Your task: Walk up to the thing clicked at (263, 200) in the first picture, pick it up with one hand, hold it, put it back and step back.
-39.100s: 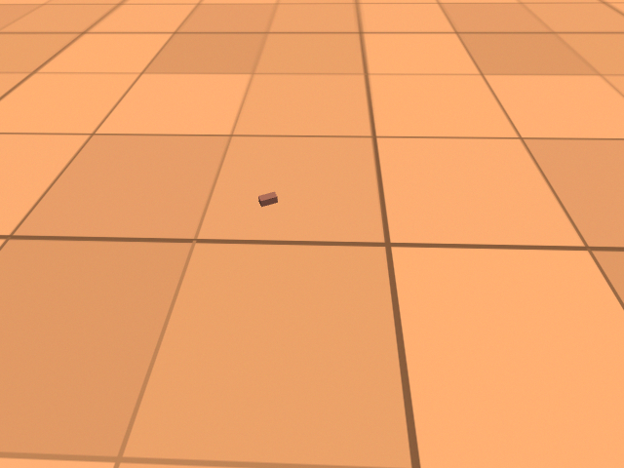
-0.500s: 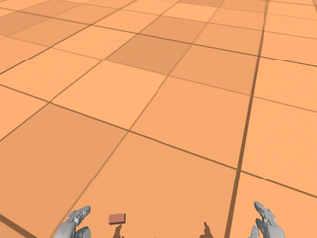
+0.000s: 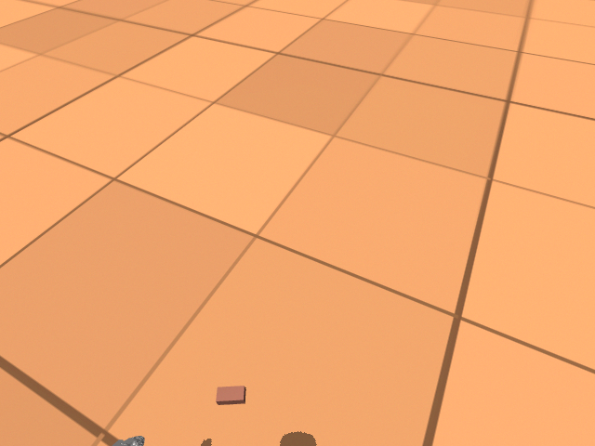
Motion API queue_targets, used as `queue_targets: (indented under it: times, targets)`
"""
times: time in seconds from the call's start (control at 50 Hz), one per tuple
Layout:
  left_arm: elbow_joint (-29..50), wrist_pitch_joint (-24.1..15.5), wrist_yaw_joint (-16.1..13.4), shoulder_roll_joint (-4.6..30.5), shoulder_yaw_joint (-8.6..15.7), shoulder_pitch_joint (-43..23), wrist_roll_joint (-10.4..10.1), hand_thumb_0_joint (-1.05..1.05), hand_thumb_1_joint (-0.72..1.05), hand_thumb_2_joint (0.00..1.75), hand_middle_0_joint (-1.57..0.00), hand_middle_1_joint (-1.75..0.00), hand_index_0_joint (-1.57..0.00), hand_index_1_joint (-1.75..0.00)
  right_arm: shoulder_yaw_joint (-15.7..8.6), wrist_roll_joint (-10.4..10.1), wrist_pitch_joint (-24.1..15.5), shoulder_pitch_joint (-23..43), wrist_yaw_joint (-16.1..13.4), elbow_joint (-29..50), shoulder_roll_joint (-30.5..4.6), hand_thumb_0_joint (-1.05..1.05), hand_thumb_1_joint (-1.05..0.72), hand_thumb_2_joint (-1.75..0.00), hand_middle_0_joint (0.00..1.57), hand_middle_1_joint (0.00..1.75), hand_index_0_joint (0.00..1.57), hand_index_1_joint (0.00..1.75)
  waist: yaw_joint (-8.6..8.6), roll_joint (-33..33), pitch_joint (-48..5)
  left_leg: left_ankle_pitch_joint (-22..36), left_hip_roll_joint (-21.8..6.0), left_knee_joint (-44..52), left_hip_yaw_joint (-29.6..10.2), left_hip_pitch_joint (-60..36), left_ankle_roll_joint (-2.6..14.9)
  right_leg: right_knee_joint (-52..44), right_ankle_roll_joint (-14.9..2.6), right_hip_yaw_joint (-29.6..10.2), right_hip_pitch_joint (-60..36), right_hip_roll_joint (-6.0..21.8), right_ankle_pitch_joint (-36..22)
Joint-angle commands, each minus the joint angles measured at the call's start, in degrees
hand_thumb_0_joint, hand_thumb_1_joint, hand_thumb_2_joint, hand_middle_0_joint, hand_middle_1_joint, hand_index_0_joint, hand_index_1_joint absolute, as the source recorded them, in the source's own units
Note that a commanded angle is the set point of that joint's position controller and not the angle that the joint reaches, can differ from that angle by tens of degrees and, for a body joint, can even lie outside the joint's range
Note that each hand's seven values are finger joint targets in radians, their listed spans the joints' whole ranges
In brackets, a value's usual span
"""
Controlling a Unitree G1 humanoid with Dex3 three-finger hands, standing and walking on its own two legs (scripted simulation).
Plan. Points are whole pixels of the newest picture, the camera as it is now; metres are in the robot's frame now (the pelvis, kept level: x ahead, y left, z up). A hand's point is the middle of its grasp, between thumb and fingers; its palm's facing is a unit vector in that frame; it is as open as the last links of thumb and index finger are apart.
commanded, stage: stand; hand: left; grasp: from above
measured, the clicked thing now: (231, 395) +0.41 +0.26 -0.72
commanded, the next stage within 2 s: none
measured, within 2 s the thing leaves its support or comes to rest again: neither
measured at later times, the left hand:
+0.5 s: hand out of the picture +0.05 +0.24 -0.13, palm faces +0.03 -0.94 -0.33, open 7.4 cm
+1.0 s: hand out of the picture +0.05 +0.23 -0.12, palm faces +0.01 -0.94 -0.33, open 7.4 cm
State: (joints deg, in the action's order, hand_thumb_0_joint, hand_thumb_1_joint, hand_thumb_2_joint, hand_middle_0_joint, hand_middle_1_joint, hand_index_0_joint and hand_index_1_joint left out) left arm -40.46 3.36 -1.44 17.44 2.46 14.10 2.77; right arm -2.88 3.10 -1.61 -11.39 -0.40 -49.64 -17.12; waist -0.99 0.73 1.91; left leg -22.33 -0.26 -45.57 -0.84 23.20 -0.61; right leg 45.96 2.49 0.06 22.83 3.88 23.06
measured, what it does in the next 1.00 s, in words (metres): stands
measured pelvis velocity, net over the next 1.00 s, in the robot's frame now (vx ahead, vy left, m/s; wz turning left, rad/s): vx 0.00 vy -0.01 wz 0.00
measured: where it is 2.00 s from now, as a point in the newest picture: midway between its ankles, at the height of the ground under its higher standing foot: outside the picture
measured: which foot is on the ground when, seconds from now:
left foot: down 0.00-1.00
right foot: down 0.00-1.00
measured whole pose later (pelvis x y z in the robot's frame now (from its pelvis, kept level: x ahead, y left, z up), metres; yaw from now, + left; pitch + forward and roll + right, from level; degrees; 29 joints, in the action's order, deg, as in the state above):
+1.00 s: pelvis +0.00 -0.01 +0.04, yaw +0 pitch -4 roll +0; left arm -65.3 0.1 -0.5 17.4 1.7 8.1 1.1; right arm -1.6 1.2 0.1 -8.9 -0.6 -64.9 -18.1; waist -0.2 -0.8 4.3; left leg -10.2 -1.8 -21.6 -1.4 7.1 -2.0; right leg 21.9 1.5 1.5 6.6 2.3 10.9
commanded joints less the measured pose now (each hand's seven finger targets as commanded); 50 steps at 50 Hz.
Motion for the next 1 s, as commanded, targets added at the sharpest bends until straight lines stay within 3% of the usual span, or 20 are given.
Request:
queue_targets:
  times: [0.0,0.18,0.22,0.3,0.44,0.66,0.92,0.98]
  targets:
    - [-0.15,-3.79,-0.87,8.05,3.01,-3.11,-0.14,0.0,0.9,0.9,-0.2,-0.3,-0.2,-0.3,-2.52,-0.11,-1.14,2.6,-0.63,2.8,-8.87,0.0,-0.9,-0.9,0.2,0.3,0.2,0.3,-0.21,-1.93,-5.05,9.85,-3.25,11.84,-5.54,-6.0,4.17,-11.81,-4.04,-2.57,-3.74,1.15,-8.84]
    - [-11.29,-4.01,-1.29,8.89,2.47,-2.71,-0.92,0.0,0.9,0.9,-0.2,-0.3,-0.2,-0.3,-1.99,-1.09,-0.1,2.06,-1.82,-3.77,-9.76,0.0,-0.9,-0.9,0.2,0.3,0.2,0.3,0.08,-1.82,-3.32,16.3,-4.22,18.21,-5.38,-11.01,2.91,-18.46,-3.82,-2.58,-10.85,2.09,-16.56]
    - [-12.92,-3.9,-1.28,8.91,2.25,-3.21,-1.01,0.0,0.9,0.9,-0.2,-0.3,-0.2,-0.3,-1.79,-1.18,0.12,2.36,-1.85,-4.88,-9.87,0.0,-0.9,-0.9,0.2,0.3,0.2,0.3,0.03,-2.15,-1.86,14.04,-4.59,20.63,-5.84,-10.61,2.88,-20.55,-3.52,-2.34,-12.13,2.01,-14.88]
    - [-15.75,-3.89,-1.19,9.18,1.92,-3.89,-0.93,0.0,0.9,0.9,-0.2,-0.3,-0.2,-0.3,-1.5,-1.53,0.16,3.16,-1.79,-6.66,-9.78,0.0,-0.9,-0.9,0.2,0.3,0.2,0.3,-0.03,-1.78,-0.83,14.78,-4.76,23.0,-5.58,-12.66,2.23,-23.08,-3.26,-2.14,-13.05,2.18,-13.77]
    - [-19.26,-3.83,-0.78,9.3,1.43,-4.57,-0.73,0.0,0.9,0.9,-0.2,-0.3,-0.2,-0.3,-1.34,-1.59,0.66,4.29,-1.39,-8.75,-10.15,0.0,-0.9,-0.9,0.2,0.3,0.2,0.3,0.0,-1.8,3.18,4.76,-5.03,28.2,-6.6,-10.94,1.76,-26.14,-2.68,-1.72,-13.38,1.75,-8.06]
    - [-20.8,-4.58,-0.62,10.84,1.51,-7.07,-1.17,0.0,0.9,0.9,-0.2,-0.3,-0.2,-0.3,-0.86,-1.65,0.57,4.33,-0.94,-10.61,-10.23,0.0,-0.9,-0.9,0.2,0.3,0.2,0.3,0.6,0.09,0.65,11.41,-5.16,27.72,-4.91,-14.21,1.48,-29.18,-2.62,-3.23,-15.12,3.1,-11.25]
    - [-22.04,-4.19,-0.13,11.53,1.42,-7.41,-1.42,0.0,0.9,0.9,-0.2,-0.3,-0.2,-0.3,-0.26,-1.83,0.73,5.08,-0.88,-11.81,-11.33,0.0,-0.9,-0.9,0.2,0.3,0.2,0.3,0.25,-1.45,1.83,8.97,-5.52,29.07,-4.87,-13.54,1.27,-29.76,-2.8,-3.17,-14.59,2.7,-8.96]
    - [-22.07,-4.22,0.0,11.14,1.32,-7.66,-1.55,0.0,0.9,0.9,-0.2,-0.3,-0.2,-0.3,-0.12,-1.82,0.67,4.44,-0.9,-12.09,-11.52,0.0,-0.9,-0.9,0.2,0.3,0.2,0.3,0.51,-2.07,0.6,9.24,-5.86,29.1,-4.9,-13.25,1.45,-29.47,-3.02,-3.29,-16.01,2.86,-11.08]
